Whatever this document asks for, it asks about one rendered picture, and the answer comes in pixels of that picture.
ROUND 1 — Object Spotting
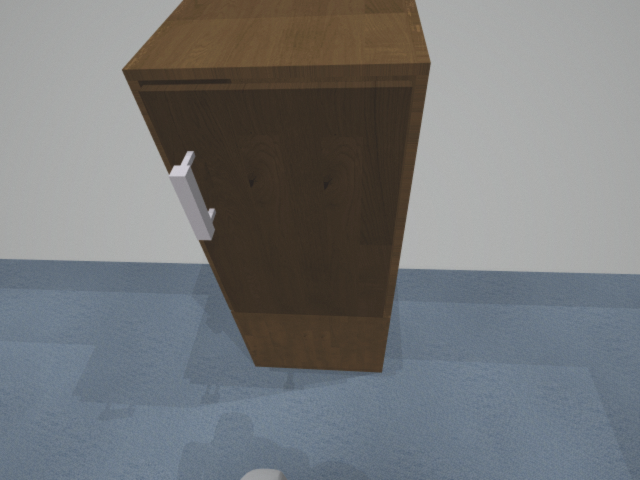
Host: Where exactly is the handle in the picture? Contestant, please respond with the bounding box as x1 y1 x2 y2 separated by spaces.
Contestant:
169 151 216 240

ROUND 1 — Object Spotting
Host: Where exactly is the cupboard door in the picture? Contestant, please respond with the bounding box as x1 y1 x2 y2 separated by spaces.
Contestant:
138 80 413 318

